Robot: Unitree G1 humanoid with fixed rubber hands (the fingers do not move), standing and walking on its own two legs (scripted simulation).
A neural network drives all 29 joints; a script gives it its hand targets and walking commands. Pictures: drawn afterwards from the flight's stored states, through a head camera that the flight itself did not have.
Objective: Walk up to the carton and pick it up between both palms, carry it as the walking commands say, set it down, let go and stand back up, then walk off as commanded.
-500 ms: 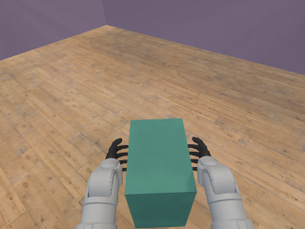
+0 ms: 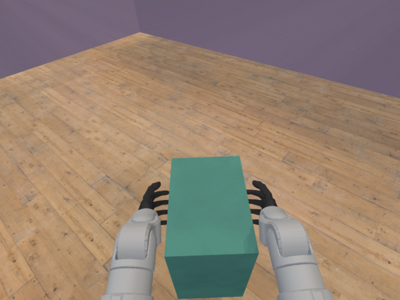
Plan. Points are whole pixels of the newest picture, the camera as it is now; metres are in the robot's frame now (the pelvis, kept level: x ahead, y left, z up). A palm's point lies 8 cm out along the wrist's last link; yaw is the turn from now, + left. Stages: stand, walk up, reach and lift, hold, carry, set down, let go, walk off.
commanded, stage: carry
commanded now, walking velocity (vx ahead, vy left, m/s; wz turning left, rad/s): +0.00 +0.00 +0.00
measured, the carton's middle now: (208, 229) +0.31 +0.00 -0.02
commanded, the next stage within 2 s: none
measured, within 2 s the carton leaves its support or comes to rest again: neither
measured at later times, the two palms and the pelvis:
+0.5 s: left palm (147, 215) +0.30 +0.12 +0.06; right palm (267, 213) +0.30 -0.12 +0.05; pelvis +0.00 +0.00 +0.00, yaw +0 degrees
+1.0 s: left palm (153, 210) +0.30 +0.11 +0.08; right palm (280, 208) +0.29 -0.14 +0.08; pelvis +0.01 -0.01 -0.01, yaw +0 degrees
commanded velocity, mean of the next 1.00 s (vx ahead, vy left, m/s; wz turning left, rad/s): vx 0.00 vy -0.06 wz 0.00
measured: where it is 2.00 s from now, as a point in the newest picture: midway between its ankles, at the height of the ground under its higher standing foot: outside the picture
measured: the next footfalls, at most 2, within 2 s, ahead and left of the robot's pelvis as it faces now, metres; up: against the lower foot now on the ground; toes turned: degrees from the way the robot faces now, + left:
right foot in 1.44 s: +0.07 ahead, -0.19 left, +0.00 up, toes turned -10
left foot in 1.72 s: +0.00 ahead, -0.02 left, +0.00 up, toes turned +10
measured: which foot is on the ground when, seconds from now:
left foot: down 0.00-1.00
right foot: down 0.00-1.00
